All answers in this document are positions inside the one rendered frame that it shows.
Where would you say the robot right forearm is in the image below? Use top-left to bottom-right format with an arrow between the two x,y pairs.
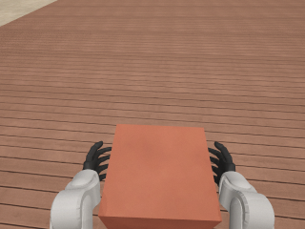
218,171 -> 275,229

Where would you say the robot left forearm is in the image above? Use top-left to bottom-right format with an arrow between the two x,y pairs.
50,169 -> 101,229

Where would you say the robot left hand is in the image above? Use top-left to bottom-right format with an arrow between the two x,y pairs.
82,140 -> 112,182

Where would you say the robot right hand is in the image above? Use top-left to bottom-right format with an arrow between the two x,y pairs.
208,141 -> 235,187

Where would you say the carton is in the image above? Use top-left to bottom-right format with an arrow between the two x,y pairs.
98,124 -> 222,229

